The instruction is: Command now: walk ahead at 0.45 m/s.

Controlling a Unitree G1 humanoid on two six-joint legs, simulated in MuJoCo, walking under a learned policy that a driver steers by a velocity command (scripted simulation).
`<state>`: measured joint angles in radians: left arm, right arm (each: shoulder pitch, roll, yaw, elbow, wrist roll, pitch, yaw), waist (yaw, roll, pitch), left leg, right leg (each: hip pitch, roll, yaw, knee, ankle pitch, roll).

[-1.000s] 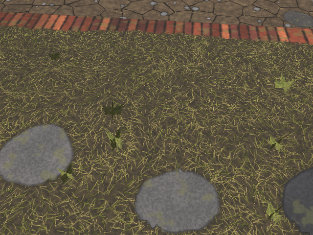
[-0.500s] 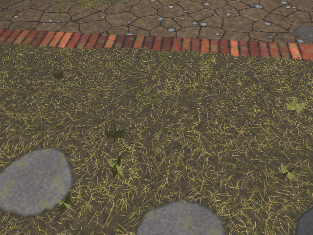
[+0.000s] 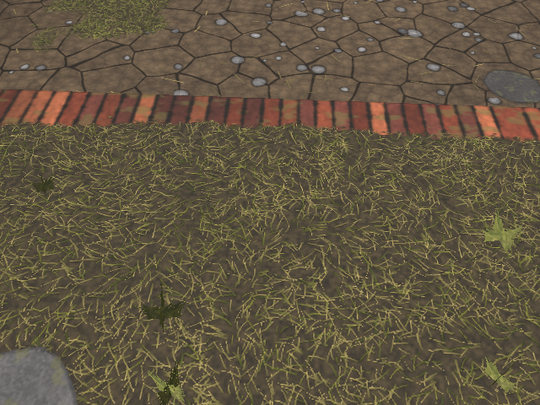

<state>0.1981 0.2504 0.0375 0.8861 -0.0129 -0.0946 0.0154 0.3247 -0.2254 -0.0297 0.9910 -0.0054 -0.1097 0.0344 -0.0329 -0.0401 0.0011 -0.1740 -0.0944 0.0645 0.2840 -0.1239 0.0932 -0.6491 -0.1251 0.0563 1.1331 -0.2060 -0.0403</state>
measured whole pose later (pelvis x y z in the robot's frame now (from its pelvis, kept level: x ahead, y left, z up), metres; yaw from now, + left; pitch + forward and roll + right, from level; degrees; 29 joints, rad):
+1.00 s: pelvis +0.31 -0.08 -0.01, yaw +1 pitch +3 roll +0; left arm 0.01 0.24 0.05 0.89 -0.03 -0.08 -0.03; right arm 0.48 -0.22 -0.06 1.08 0.02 -0.08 -0.02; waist -0.11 -0.01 -0.01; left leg 0.03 0.05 0.03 0.27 -0.34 -0.03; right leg -0.47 -0.04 -0.05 0.52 -0.13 -0.05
